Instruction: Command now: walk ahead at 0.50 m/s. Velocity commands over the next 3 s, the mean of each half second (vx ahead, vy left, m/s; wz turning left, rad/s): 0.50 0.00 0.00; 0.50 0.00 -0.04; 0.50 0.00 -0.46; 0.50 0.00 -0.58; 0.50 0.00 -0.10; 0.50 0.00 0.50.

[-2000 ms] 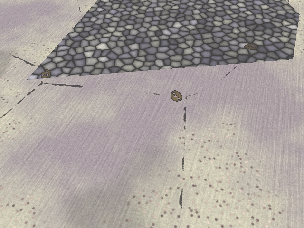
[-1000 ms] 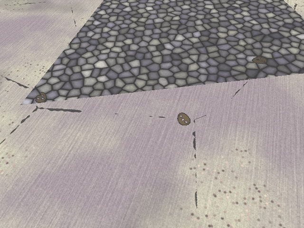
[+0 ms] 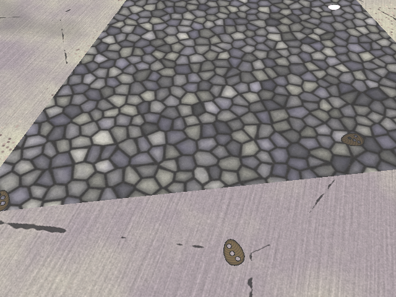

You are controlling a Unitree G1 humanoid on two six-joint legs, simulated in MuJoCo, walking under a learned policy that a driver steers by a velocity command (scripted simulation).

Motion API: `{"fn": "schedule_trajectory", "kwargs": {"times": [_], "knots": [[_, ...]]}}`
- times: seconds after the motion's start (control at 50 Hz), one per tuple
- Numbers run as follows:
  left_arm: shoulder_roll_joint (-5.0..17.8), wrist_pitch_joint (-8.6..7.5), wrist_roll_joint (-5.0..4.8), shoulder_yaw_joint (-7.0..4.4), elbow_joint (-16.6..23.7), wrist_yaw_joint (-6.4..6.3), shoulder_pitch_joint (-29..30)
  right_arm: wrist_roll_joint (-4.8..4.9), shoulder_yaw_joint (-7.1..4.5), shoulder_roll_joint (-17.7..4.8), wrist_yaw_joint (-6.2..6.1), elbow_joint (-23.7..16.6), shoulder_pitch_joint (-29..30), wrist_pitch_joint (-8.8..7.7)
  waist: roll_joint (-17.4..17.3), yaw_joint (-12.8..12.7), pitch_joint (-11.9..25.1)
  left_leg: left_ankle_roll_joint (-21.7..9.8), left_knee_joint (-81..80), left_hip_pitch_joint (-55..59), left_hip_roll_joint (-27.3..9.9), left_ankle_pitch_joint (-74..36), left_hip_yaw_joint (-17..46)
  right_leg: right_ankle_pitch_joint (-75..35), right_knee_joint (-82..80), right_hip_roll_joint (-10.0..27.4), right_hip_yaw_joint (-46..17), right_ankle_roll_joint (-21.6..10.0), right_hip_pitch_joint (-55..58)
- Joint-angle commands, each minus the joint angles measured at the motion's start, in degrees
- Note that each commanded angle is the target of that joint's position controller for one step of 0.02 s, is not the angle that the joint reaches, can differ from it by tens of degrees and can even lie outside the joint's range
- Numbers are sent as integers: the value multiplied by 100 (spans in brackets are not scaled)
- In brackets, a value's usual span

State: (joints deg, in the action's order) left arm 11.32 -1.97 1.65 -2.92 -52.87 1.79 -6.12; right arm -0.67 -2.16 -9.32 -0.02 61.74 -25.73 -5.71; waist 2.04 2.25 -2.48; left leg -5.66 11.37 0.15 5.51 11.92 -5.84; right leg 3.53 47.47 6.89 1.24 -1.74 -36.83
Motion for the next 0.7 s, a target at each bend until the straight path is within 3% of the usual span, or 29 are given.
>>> {"fn": "schedule_trajectory", "kwargs": {"times": [0.02, 0.08, 0.12, 0.16, 0.18, 0.2, 0.22, 0.24, 0.26, 0.28, 0.3, 0.32, 0.34, 0.38, 0.42, 0.54, 0.64, 0.7], "knots": [[131, -57, -46, 38, 443, 12, 620, 4, -77, -667, -30, -161, -349, -73, -558, 37, -358, -459, -452, -216, -1467, -2418, 716, -456, -749, -232, 349, 5, 59], [193, -97, -46, 42, 604, -3, 989, -45, -77, -700, -72, -67, -574, -48, -601, 130, -409, -526, -251, 407, -1654, -2818, 708, -312, -1200, -351, 402, -142, -8], [267, -143, -42, 16, 662, -17, 984, -78, -98, -768, -111, -44, -519, -31, -616, 29, -399, -518, 30, 726, -1795, -3447, 677, 51, -1441, -449, 409, -306, 158], [391, -197, -34, -57, 510, -75, 388, -96, -133, -888, -140, -63, -321, -18, -698, -294, -85, -397, 808, 799, -1809, -4937, 550, 530, -1645, -763, 517, -521, 1041], [493, -237, -22, -126, 263, -119, -362, -95, -149, -939, -136, -68, -235, 8, -651, -609, 293, -322, 1662, 746, -1711, -5275, 463, 525, -1905, -946, 578, -646, 1841], [676, -293, 60, -219, -56, -172, -1358, -50, -136, -906, -124, -122, -137, 24, -509, -1012, 818, -218, 2851, 56, -1504, -4529, 309, 273, -2121, -742, 359, -820, 3204], [1239, -318, 219, -366, -188, -232, -2239, 106, -39, -537, -72, -344, -310, 21, 269, -1140, 1620, -37, 4816, -1542, -1020, -2146, 31, 781, -2192, 777, -1481, -1254, 4890], [1415, -231, 94, -432, -216, -163, -2193, 223, -78, -443, -18, -316, -783, 16, 1159, -852, 2193, 76, 6553, -3017, -14, 1776, 372, 879, -3046, 1818, -4047, -1932, 5654], [1174, -183, -54, -373, -97, -126, -1476, 82, -168, -790, -42, -387, -268, 54, 263, -616, 1398, -13, 6781, -3541, -473, 1330, 917, 1307, -3190, 1522, -3436, -1716, 4951], [775, -211, -90, -258, -21, -109, -991, 30, -159, -727, -19, -532, 238, 27, -31, -530, 646, -12, 6525, -3631, -685, 875, 896, 1172, -3372, 1322, -2638, -1546, 4080], [506, -255, -60, -178, -47, -105, -797, 18, -150, -595, -5, -551, 389, 26, -204, -345, 226, -9, 6115, -3426, -886, 599, 870, 725, -3591, 1045, -2065, -1311, 3412], [287, -300, -78, -100, -143, -127, -797, -81, -164, -544, 19, -576, 461, 100, -185, -170, 43, 12, 5767, -3145, -1027, 435, 888, 352, -3712, 689, -1555, -1014, 2972], [295, -337, -77, -87, -223, -157, -895, -133, -137, -387, 60, -512, 181, 183, 104, -47, 105, 76, 5587, -2875, -1046, 401, 837, 98, -3764, 675, -1321, -1015, 2781], [360, -430, -99, -84, -371, -169, -1251, -172, -144, -351, 101, -531, 260, 286, 56, 0, 47, 180, 5414, -2906, -1063, 321, 726, -468, -3841, 555, -1057, -1048, 2703], [542, -461, -96, -108, -418, -181, -1433, -168, -155, -415, 135, -694, 719, 344, 17, -19, -90, 285, 5077, -3322, -1160, -18, 617, -547, -4002, 484, -854, -1042, 2785], [514, -431, -108, -42, -541, -184, -2053, -80, -89, -407, 180, -1181, 2145, 344, 102, -352, -292, 468, 3417, -3795, -1130, -1036, 286, -1298, -4086, 258, -407, -871, 3294], [551, -409, -53, -26, -718, -246, -2506, -60, -37, -418, 166, -1446, 2866, 292, 188, -568, -379, 289, 2471, -3777, -907, -1083, 100, -1912, -3869, 444, -304, -923, 4125], [648, -386, -10, -52, -755, -298, -2395, -58, -72, -512, 144, -1508, 2800, 222, 219, -400, -342, 40, 2101, -3395, -732, -537, 53, -2930, -3419, 611, -233, -891, 4490]]}}
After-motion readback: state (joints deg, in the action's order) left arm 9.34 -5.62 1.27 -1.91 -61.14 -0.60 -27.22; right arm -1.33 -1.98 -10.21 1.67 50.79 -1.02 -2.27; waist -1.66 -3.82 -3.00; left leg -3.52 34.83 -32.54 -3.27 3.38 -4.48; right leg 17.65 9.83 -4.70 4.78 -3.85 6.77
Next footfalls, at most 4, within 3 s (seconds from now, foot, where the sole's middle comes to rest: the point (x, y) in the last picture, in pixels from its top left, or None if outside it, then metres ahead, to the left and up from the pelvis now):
0.20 right None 0.30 -0.11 -0.78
0.76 left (178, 263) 0.60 0.06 -0.78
1.34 right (224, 197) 0.87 -0.12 -0.78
1.88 left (213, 128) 1.24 -0.10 -0.78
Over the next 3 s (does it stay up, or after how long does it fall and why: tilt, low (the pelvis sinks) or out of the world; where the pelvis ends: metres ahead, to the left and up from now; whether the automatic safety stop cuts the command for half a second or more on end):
stays up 1.52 -0.39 -0.02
